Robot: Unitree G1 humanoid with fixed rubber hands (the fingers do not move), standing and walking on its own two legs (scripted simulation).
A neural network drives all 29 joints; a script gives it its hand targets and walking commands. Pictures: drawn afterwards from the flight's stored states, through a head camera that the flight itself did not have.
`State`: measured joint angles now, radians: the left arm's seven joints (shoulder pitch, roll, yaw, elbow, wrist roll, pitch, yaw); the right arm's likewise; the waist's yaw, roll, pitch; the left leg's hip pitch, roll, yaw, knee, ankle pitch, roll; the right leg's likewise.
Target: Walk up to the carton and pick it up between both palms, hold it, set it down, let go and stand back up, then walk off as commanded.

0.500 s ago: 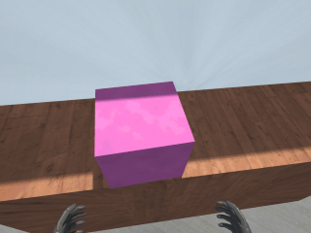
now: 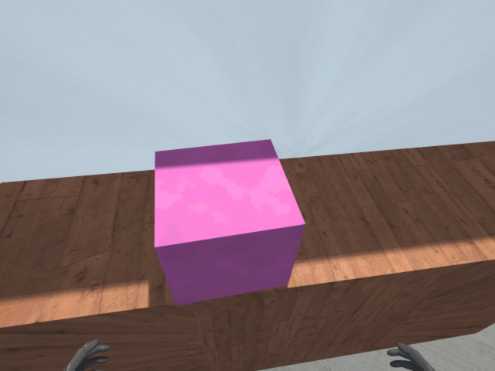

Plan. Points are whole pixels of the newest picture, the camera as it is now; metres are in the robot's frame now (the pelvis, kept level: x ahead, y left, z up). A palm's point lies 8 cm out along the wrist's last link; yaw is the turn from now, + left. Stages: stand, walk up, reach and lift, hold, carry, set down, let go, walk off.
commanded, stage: stand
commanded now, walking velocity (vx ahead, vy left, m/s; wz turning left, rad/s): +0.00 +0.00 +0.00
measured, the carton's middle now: (224, 221) +0.40 +0.05 +0.01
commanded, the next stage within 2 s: walk off in 0.16 s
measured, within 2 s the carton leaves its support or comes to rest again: neither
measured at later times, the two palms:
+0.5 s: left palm out of the picture +0.08 +0.30 -0.09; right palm out of the picture +0.09 -0.29 -0.09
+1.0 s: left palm out of the picture -0.08 +0.29 -0.09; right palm out of the picture -0.02 -0.33 -0.12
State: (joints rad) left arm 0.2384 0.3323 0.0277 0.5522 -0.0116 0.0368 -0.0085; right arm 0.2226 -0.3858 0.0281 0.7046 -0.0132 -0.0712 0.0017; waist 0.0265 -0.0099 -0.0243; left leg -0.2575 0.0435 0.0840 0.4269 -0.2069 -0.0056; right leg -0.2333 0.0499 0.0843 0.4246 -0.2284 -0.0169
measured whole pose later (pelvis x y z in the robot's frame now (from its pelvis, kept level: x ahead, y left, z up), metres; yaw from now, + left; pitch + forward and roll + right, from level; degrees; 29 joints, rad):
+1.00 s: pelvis -0.14 -0.03 -0.02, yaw +0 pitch -3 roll +3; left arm 0.30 0.40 0.03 0.70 0.00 0.06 0.01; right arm 0.21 -0.45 0.02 0.73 -0.01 0.07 0.00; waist 0.04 0.02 0.14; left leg -0.45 -0.14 0.00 1.19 -0.48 0.02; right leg -0.32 0.03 0.08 0.65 -0.28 -0.05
